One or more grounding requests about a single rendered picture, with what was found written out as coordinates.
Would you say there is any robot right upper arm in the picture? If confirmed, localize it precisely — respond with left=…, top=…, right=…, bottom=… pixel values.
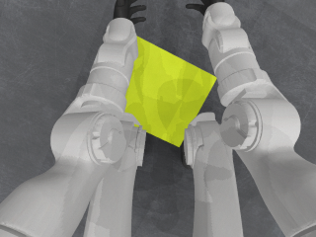
left=219, top=98, right=316, bottom=237

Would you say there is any carton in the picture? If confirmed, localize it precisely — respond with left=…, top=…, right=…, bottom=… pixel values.
left=124, top=37, right=217, bottom=147

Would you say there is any left robot shin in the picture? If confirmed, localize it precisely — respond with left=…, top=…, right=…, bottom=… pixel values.
left=119, top=112, right=141, bottom=125

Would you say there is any robot right forearm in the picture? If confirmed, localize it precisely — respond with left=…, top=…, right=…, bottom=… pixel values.
left=201, top=2, right=287, bottom=108

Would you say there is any robot right hand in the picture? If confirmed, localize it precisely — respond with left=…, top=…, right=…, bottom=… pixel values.
left=186, top=0, right=225, bottom=15

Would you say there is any robot left upper arm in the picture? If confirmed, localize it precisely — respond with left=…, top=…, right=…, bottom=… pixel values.
left=0, top=111, right=126, bottom=237

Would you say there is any robot left hand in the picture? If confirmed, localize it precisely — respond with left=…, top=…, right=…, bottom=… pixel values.
left=113, top=0, right=147, bottom=25

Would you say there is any robot left forearm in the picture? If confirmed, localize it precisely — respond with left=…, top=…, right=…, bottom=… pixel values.
left=50, top=18, right=139, bottom=141

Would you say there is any robot left thigh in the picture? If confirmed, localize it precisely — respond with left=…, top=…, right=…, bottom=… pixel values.
left=83, top=120, right=147, bottom=237

